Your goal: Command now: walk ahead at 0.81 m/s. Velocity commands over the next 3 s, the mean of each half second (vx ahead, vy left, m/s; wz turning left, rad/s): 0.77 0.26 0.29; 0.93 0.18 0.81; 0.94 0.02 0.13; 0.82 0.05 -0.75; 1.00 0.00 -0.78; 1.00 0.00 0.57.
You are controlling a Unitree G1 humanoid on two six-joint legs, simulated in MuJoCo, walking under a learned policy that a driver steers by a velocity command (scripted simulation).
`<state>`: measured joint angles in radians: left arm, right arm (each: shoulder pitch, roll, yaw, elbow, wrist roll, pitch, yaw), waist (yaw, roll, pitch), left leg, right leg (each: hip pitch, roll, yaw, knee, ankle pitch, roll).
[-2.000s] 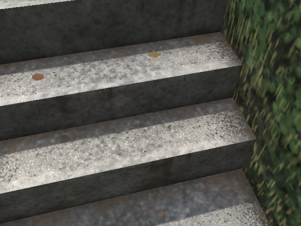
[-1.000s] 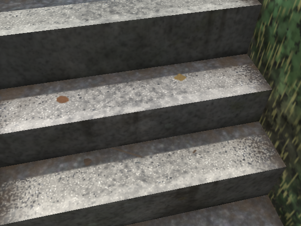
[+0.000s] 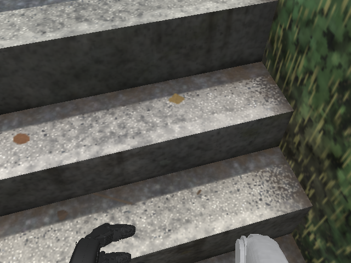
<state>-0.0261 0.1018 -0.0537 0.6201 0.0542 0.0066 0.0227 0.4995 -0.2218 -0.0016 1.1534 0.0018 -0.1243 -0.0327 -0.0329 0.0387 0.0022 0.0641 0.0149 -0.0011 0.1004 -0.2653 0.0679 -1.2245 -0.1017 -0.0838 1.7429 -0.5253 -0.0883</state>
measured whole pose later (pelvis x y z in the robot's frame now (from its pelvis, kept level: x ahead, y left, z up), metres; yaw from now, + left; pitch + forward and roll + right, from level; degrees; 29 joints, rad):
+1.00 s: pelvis +0.53 +0.05 +0.38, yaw +34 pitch +6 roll -2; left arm -0.28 -0.03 -0.12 0.40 0.10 -0.06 0.05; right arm 0.44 -0.22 -0.09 0.90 -0.04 -0.09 0.00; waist -0.06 0.02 -0.03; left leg -0.18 -0.14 -0.18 0.38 -0.27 0.12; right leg -1.41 -0.05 -0.06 2.16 -0.25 -0.10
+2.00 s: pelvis +0.93 +0.35 +0.75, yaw +15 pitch +1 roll +0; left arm -0.03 0.13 0.03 0.51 0.01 0.06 0.01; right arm 0.44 -0.20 -0.04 1.01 -0.06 -0.17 -0.02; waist 0.02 -0.02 -0.04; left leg 0.10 0.14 0.43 0.28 -0.34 -0.08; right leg -1.35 -0.02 -0.05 2.15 -0.41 -0.20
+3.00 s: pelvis +1.51 +0.37 +1.18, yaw +9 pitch +6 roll -4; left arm -0.16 0.05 -0.08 0.45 0.03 -0.06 0.04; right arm 0.52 -0.18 -0.10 0.93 0.04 -0.16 0.01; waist -0.12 0.03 0.02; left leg -0.12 -0.11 -0.29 0.60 -0.01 0.17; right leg -0.99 -0.01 -0.08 1.36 -0.49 -0.06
